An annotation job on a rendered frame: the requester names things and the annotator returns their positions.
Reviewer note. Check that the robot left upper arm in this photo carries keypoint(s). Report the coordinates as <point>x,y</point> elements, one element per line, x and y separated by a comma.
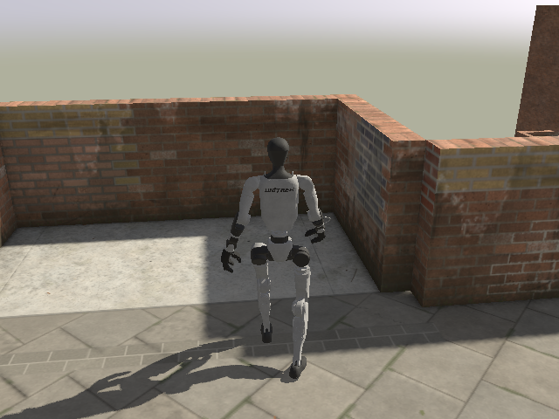
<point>251,184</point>

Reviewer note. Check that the right robot foot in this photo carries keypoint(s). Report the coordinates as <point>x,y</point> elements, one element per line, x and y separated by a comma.
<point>295,370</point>

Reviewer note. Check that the robot right forearm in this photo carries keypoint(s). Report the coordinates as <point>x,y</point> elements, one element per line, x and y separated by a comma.
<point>319,225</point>

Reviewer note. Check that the robot left forearm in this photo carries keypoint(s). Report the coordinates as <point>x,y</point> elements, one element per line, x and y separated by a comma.
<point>234,236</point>

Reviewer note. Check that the robot left hand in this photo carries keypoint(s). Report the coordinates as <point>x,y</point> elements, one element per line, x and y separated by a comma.
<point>225,259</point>

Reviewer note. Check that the robot right upper arm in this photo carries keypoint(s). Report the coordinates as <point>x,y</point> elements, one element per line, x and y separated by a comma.
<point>305,183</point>

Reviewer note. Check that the robot left shin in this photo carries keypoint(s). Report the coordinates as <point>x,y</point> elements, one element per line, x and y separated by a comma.
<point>264,307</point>

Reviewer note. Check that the robot right hand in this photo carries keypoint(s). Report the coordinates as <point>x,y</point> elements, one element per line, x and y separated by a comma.
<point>316,239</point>

